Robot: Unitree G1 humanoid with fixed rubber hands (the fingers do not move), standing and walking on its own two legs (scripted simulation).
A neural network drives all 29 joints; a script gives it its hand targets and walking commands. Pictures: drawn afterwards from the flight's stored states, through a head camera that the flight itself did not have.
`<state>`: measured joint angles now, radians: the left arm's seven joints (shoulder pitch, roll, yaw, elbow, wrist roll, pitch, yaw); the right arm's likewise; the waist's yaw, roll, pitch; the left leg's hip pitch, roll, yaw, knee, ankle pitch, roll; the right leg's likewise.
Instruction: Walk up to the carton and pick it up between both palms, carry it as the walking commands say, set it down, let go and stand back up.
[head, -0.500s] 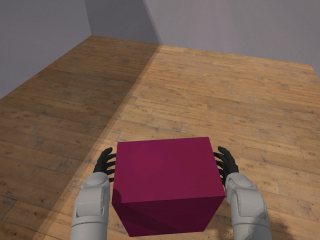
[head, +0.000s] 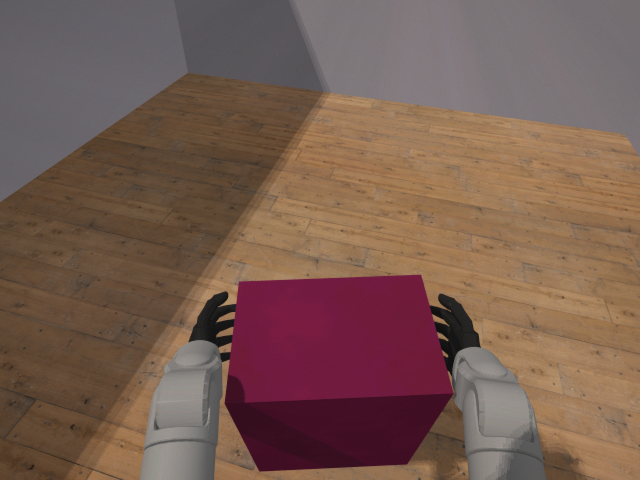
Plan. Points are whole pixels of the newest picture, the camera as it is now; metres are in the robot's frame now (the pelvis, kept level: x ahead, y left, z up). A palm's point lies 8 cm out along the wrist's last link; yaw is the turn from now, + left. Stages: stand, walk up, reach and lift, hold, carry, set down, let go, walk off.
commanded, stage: carry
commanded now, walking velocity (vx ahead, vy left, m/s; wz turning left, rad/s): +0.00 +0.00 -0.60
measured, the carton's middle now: (332, 382) +0.29 +0.00 -0.04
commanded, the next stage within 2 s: none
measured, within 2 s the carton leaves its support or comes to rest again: neither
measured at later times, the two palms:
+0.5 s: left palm (274, 301) +0.33 +0.08 +0.09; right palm (538, 347) +0.27 -0.24 +0.08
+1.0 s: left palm (346, 293) +0.35 -0.02 +0.08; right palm (623, 387) +0.23 -0.31 +0.09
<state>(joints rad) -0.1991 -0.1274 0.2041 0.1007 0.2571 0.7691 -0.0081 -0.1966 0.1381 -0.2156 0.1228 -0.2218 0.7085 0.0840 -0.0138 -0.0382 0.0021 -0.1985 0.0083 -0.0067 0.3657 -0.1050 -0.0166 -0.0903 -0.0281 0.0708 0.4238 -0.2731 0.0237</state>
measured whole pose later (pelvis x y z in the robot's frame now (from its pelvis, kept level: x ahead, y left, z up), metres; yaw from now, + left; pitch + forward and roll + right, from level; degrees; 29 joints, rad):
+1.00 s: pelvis -0.04 -0.04 -0.01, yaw -25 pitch +6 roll -2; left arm -0.58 0.02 0.22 -0.03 0.02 1.19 0.12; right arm -0.54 0.09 -0.24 -0.11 -0.08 1.17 -0.10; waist 0.05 0.00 0.02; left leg -0.35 0.16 0.21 0.64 -0.37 -0.02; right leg -0.53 0.00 -0.09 0.85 -0.42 0.01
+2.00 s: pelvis -0.08 -0.07 -0.01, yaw -35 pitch +2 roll +0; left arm -0.66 0.07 0.17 0.24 0.04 1.21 0.11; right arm -0.64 -0.01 -0.20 0.19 -0.05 1.19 -0.08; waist 0.00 -0.01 -0.07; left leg -0.37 0.11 0.15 0.59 -0.26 -0.02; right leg -0.36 0.04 -0.08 0.56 -0.24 -0.07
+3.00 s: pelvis -0.06 -0.06 -0.01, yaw -35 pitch +2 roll +0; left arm -0.66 0.07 0.18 0.23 0.02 1.20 0.11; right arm -0.64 0.00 -0.21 0.17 -0.05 1.20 -0.10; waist 0.01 -0.01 -0.07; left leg -0.35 0.08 0.16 0.58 -0.27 0.00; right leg -0.36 0.02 -0.07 0.57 -0.26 -0.05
